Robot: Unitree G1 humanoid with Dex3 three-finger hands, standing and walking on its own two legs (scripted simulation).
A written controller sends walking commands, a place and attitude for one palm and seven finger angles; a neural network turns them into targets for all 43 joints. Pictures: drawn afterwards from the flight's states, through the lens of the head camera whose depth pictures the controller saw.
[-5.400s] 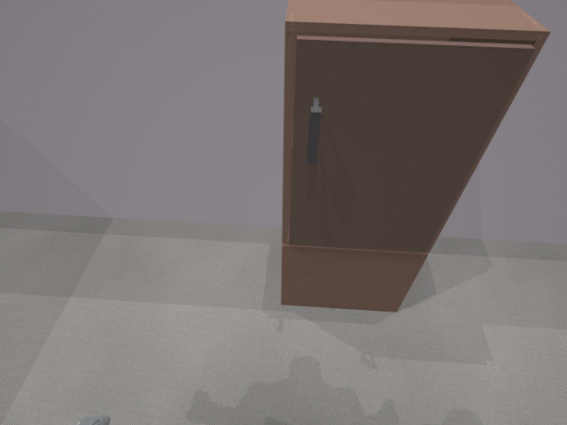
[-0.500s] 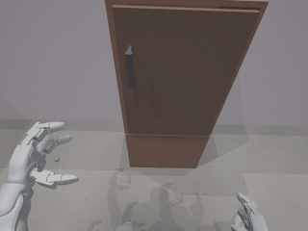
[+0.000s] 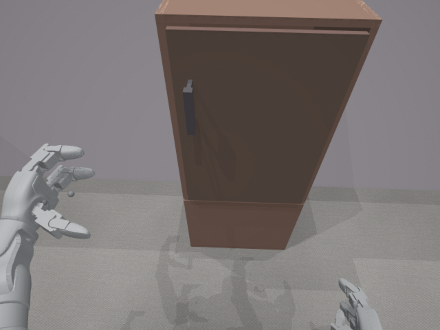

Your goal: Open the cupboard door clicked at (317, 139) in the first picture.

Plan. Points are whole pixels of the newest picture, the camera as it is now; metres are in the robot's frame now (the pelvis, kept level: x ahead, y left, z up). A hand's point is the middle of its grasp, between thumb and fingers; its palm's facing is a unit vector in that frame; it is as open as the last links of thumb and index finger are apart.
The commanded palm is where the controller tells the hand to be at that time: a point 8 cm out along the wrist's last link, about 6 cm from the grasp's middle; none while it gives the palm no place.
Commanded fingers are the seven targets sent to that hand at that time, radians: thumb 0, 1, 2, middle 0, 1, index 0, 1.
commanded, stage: raise the hand with hooked fingers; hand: left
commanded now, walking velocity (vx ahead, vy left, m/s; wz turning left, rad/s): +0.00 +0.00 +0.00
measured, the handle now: (190, 107) +0.58 +0.12 +0.10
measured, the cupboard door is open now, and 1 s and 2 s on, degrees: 0 0 0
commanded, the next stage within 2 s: move the hooked fingers beside the handle in 0.44 s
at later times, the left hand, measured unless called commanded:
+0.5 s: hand (80, 195) +0.29 +0.26 +0.11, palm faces +0.06 -1.00 +0.00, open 13.9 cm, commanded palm +0.27 +0.31 +0.12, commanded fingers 0.00 -0.50 0.30 -0.30 -1.20 -0.30 -1.20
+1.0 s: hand (109, 165) +0.37 +0.24 +0.11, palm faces +0.03 -1.00 +0.02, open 13.9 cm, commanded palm +0.34 +0.29 +0.11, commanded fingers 0.00 -0.50 0.30 -0.30 -1.20 -0.30 -1.20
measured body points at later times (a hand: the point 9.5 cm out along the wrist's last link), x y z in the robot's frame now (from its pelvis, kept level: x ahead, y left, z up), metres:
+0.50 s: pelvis +0.00 +0.00 +0.00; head +0.01 -0.01 +0.45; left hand +0.29 +0.32 +0.12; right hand +0.16 -0.25 -0.07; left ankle +0.06 +0.13 -0.71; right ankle -0.02 -0.13 -0.71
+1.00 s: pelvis +0.00 +0.00 +0.00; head +0.02 +0.01 +0.45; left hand +0.36 +0.30 +0.11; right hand +0.13 -0.25 -0.09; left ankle +0.06 +0.13 -0.71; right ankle -0.02 -0.13 -0.71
